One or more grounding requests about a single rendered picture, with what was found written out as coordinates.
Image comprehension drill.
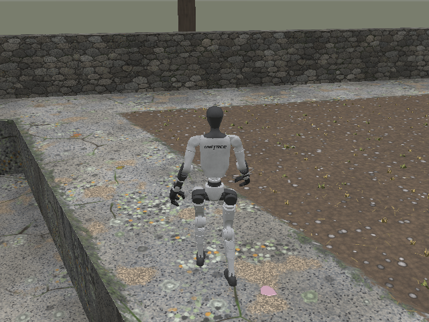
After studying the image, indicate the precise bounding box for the robot left hand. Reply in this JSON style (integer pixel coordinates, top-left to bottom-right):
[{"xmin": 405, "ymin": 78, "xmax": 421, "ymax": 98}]
[{"xmin": 170, "ymin": 189, "xmax": 185, "ymax": 206}]

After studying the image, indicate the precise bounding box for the right robot forearm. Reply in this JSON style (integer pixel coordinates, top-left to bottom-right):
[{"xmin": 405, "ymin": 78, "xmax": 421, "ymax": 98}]
[{"xmin": 240, "ymin": 160, "xmax": 250, "ymax": 180}]

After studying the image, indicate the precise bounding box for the right robot upper arm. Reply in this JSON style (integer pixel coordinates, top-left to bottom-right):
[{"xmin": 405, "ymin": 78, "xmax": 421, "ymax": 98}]
[{"xmin": 229, "ymin": 135, "xmax": 247, "ymax": 170}]

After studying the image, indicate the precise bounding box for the robot right hand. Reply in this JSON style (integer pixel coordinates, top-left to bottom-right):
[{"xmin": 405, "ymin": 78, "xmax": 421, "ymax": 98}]
[{"xmin": 235, "ymin": 176, "xmax": 250, "ymax": 186}]

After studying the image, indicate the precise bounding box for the left robot upper arm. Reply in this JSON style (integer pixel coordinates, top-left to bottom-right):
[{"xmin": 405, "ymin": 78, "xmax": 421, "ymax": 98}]
[{"xmin": 182, "ymin": 136, "xmax": 201, "ymax": 173}]

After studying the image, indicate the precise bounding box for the robot torso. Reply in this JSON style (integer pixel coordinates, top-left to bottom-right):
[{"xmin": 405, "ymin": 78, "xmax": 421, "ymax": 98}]
[{"xmin": 199, "ymin": 132, "xmax": 231, "ymax": 201}]

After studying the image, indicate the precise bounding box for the right robot foot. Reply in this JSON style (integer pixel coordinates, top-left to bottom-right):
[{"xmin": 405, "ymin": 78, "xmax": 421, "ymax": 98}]
[{"xmin": 224, "ymin": 268, "xmax": 237, "ymax": 286}]

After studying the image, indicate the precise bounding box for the left robot forearm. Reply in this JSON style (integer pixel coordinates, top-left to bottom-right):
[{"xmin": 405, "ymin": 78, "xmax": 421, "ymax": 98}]
[{"xmin": 172, "ymin": 163, "xmax": 188, "ymax": 192}]

